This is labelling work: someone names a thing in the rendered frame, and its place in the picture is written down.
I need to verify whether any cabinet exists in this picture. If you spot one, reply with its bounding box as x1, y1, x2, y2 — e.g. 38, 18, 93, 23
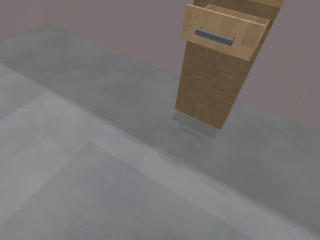
175, 0, 284, 130

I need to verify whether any drawer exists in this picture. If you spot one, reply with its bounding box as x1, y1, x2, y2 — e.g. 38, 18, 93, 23
181, 3, 270, 61

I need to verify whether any handle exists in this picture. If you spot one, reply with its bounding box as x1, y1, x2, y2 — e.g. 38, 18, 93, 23
195, 27, 236, 46

